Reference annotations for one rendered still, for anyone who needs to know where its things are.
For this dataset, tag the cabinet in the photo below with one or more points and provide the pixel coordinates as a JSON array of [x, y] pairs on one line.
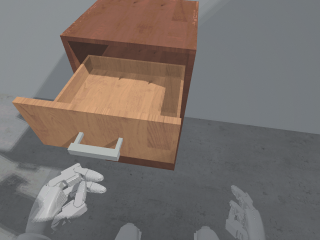
[[161, 31]]

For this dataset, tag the robot right thigh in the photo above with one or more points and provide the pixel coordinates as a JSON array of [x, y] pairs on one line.
[[205, 234]]

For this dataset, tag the drawer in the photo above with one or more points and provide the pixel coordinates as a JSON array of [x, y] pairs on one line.
[[108, 98]]

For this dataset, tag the left robot hand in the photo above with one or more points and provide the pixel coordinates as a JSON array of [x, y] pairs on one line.
[[44, 218]]

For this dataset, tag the handle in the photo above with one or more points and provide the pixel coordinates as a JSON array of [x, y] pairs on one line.
[[94, 151]]

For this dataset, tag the right robot hand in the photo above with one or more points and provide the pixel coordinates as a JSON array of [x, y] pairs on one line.
[[249, 224]]

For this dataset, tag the robot thigh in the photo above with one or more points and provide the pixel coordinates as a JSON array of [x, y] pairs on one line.
[[129, 232], [205, 234]]

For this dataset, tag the robot left thigh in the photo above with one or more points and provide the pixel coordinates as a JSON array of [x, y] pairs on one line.
[[129, 232]]

